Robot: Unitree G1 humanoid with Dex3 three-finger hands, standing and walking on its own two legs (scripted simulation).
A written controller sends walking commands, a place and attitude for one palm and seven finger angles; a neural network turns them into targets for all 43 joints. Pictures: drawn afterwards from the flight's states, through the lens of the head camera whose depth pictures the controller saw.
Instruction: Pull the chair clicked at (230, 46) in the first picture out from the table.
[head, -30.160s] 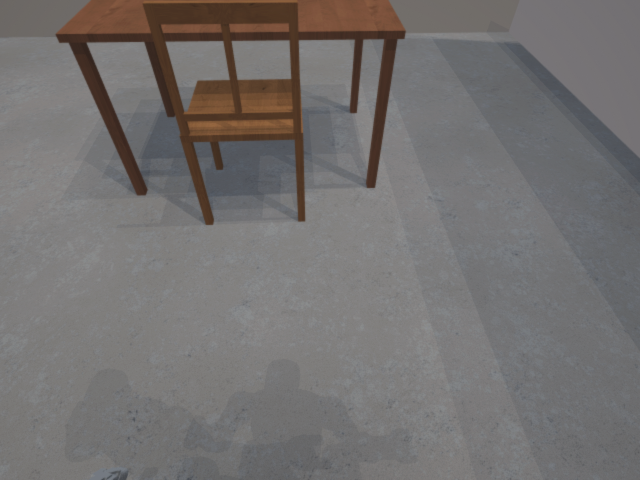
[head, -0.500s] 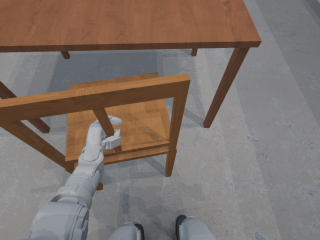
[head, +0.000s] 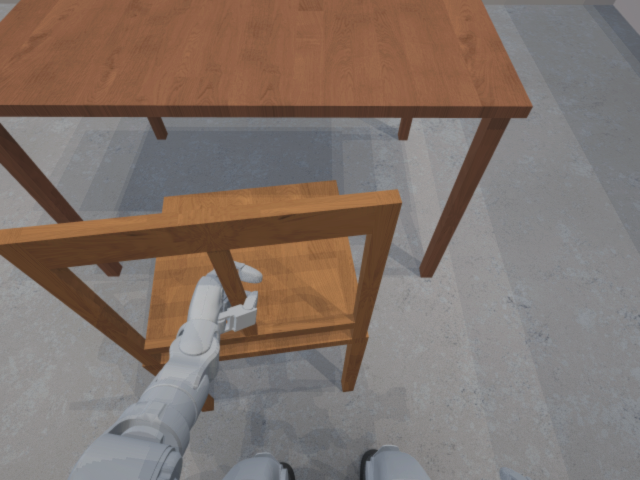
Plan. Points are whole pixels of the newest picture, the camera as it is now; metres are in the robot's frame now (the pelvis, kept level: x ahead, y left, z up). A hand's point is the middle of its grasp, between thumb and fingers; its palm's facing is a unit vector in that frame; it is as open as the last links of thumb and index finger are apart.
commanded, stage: step backward, pulling the chair out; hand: left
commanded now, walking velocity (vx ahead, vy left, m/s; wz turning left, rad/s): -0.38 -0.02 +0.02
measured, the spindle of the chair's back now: (237, 296) +0.37 +0.14 -0.06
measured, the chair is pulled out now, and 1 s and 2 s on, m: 0.20 0.23 0.45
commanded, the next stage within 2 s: none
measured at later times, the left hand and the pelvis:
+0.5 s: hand (248, 309) +0.34 +0.12 -0.06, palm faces -0.02 -0.98 -0.17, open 5.3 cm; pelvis -0.01 +0.00 +0.00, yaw +0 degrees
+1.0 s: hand (242, 328) +0.31 +0.12 -0.06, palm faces -0.01 -0.98 -0.17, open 5.4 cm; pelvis -0.07 +0.00 +0.00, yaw -1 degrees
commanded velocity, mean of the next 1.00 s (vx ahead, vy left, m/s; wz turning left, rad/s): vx -0.38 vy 0.01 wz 0.00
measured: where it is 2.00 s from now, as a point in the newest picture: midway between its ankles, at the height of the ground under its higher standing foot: outside the picture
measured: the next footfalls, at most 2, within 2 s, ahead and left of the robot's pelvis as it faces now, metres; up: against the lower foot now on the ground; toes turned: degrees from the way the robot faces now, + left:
right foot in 0.96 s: +0.00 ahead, -0.14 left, +0.00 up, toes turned -2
left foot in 1.22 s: -0.03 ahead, +0.13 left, +0.00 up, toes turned -2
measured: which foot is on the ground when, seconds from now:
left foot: down 0.00-1.00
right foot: down 0.00-0.86, up 0.88-0.94, down 0.96-1.00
